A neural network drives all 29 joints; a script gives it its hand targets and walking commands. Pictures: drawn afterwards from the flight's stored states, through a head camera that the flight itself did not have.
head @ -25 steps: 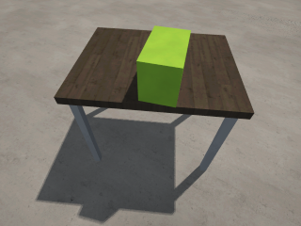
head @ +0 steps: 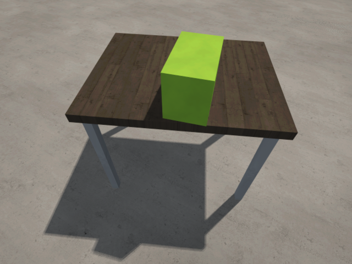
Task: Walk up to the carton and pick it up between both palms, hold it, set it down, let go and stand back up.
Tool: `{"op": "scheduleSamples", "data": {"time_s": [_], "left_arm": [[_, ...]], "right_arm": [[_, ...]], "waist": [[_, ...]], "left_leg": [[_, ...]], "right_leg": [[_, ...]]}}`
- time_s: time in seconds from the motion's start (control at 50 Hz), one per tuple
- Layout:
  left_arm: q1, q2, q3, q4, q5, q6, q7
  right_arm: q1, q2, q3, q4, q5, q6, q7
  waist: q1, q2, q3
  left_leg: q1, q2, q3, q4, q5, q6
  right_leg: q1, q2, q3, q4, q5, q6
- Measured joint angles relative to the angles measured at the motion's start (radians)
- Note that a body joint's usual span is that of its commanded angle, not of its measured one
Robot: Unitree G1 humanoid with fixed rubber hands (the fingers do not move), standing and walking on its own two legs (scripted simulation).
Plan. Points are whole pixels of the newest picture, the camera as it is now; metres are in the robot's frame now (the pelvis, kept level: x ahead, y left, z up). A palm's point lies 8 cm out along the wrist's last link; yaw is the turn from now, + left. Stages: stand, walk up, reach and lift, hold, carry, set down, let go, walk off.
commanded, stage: stand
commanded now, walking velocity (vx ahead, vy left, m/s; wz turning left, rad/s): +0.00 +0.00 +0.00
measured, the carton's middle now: (193, 77) +0.74 -0.07 +0.00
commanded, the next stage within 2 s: walk up in 0.42 s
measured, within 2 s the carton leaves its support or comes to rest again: neither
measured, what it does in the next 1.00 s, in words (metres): steps on the spot: left foot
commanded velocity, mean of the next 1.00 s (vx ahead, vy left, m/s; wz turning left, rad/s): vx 0.19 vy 0.03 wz -0.08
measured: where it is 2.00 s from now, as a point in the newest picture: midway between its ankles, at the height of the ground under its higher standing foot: (170, 251)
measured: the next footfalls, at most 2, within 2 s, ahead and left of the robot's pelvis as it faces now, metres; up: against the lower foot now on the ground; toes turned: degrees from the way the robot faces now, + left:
left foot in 0.94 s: +0.07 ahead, +0.18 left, +0.00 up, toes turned +2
right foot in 1.48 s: +0.33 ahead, -0.06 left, +0.00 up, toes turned -14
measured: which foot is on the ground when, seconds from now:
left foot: down 0.00-0.66, up 0.68-0.92, down 0.94-1.00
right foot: down 0.00-0.94, up 0.96-1.00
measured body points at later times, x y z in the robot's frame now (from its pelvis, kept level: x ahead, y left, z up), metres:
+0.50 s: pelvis -0.01 +0.00 +0.00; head +0.00 +0.00 +0.45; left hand -0.02 +0.21 -0.16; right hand -0.03 -0.21 -0.16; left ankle -0.01 +0.12 -0.74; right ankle +0.00 -0.12 -0.74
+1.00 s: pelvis +0.05 +0.08 +0.00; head +0.05 +0.10 +0.45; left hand +0.02 +0.34 -0.16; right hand +0.08 -0.17 -0.14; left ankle +0.04 +0.18 -0.74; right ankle +0.00 -0.09 -0.70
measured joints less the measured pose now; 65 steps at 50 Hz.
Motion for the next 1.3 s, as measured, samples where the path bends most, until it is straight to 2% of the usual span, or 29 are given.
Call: {"op": "scheduleSamples", "data": {"time_s": [0.3,0.62,0.64,0.68,0.72,0.8,0.86,0.92,0.94,0.96,1.0,1.06,1.12,1.2,1.3], "left_arm": [[0.004,-0.028,-0.009,0.096,-0.001,-0.001,0.003],[0.008,-0.046,-0.016,0.149,-0.002,-0.002,0.005],[0.01,-0.047,-0.014,0.149,-0.002,-0.001,0.003],[0.029,-0.046,-0.007,0.131,0.0,0.005,-0.011],[0.038,-0.034,0.006,0.118,0.005,0.005,-0.018],[0.067,-0.013,0.028,0.118,0.014,-0.012,-0.015],[0.091,0.002,0.044,0.121,0.016,-0.02,-0.013],[0.094,0.021,0.06,0.112,0.021,-0.019,-0.009],[0.093,0.03,0.065,0.107,0.023,-0.018,-0.007],[0.09,0.042,0.07,0.105,0.024,-0.015,-0.006],[0.092,0.049,0.073,0.105,0.023,-0.005,-0.009],[0.051,0.053,0.065,0.08,0.025,-0.011,-0.041],[-0.004,0.072,0.063,0.034,0.023,-0.021,-0.065],[-0.043,0.074,0.055,0.023,0.009,0.005,-0.079],[-0.077,0.047,0.036,0.03,0.011,0.033,-0.085]], "right_arm": [[0.009,0.028,0.009,0.087,0.001,-0.001,-0.004],[0.021,0.047,0.016,0.135,0.001,-0.003,-0.007],[0.022,0.047,0.014,0.136,0.002,-0.002,-0.004],[0.028,0.032,0.005,0.124,-0.006,0.012,0.011],[0.01,0.016,-0.002,0.102,-0.023,0.017,0.026],[-0.038,-0.023,-0.024,0.053,-0.023,-0.02,0.046],[-0.064,-0.047,-0.045,0.018,-0.01,-0.031,0.047],[-0.073,-0.049,-0.051,-0.005,-0.005,-0.038,0.042],[-0.072,-0.044,-0.051,-0.01,-0.006,-0.046,0.038],[-0.071,-0.028,-0.048,-0.008,-0.01,-0.055,0.033],[-0.033,-0.006,-0.035,-0.004,-0.018,-0.073,0.026],[0.078,0.015,-0.026,0.022,-0.018,-0.086,0.023],[0.156,0.033,-0.009,0.062,-0.008,-0.086,0.022],[0.241,0.036,0.004,0.11,-0.002,-0.084,0.023],[0.314,0.049,0.023,0.126,-0.004,-0.09,0.006]], "waist": [[0.0,0.001,0.012],[0.001,0.002,0.011],[0.003,0.001,0.008],[0.019,0.001,-0.02],[0.038,-0.022,-0.024],[0.057,-0.044,-0.032],[0.043,-0.029,-0.047],[0.036,-0.014,-0.05],[0.031,-0.019,-0.046],[0.028,-0.043,-0.04],[0.012,-0.04,-0.058],[-0.024,-0.001,-0.076],[-0.028,-0.012,-0.04],[-0.031,-0.033,-0.01],[-0.058,-0.04,-0.006]], "left_leg": [[0.024,0.001,0.0,-0.034,0.023,-0.002],[0.025,0.003,-0.001,-0.046,0.036,-0.004],[0.019,0.003,0.002,-0.035,0.013,-0.004],[-0.022,0.005,0.024,0.043,-0.172,-0.011],[-0.084,-0.004,0.069,0.188,-0.174,-0.026],[-0.167,0.0,0.077,0.327,-0.105,-0.042],[-0.151,0.017,0.071,0.246,-0.106,-0.035],[-0.072,0.026,0.09,0.036,-0.078,-0.03],[-0.05,0.019,0.099,-0.015,-0.017,-0.022],[-0.044,0.002,0.116,-0.007,0.019,-0.005],[-0.03,0.017,0.125,0.018,-0.016,0.017],[0.051,0.059,0.084,-0.081,-0.014,0.017],[0.112,0.093,0.076,-0.123,-0.01,-0.004],[0.178,0.12,0.094,-0.115,-0.064,-0.011],[0.234,0.116,0.122,-0.126,-0.117,-0.01]], "right_leg": [[0.024,0.001,0.0,-0.034,0.023,0.0],[0.025,0.003,0.0,-0.046,0.037,-0.001],[0.018,0.003,0.001,-0.036,0.017,-0.003],[-0.016,0.003,0.019,0.007,-0.101,-0.017],[-0.028,-0.016,0.049,-0.009,-0.092,-0.024],[-0.006,-0.056,0.095,-0.118,0.05,0.007],[0.002,-0.071,0.104,-0.125,0.072,0.04],[-0.012,-0.076,0.099,-0.052,0.002,0.054],[-0.03,-0.082,0.101,0.006,-0.042,0.047],[-0.059,-0.095,0.111,0.094,-0.101,0.023],[-0.148,-0.065,0.074,0.315,-0.151,0.0],[-0.258,-0.032,-0.004,0.538,-0.047,-0.01],[-0.374,-0.027,-0.004,0.668,0.045,-0.006],[-0.454,-0.031,-0.018,0.711,0.132,0.005],[-0.448,-0.022,-0.084,0.615,0.169,0.017]]}}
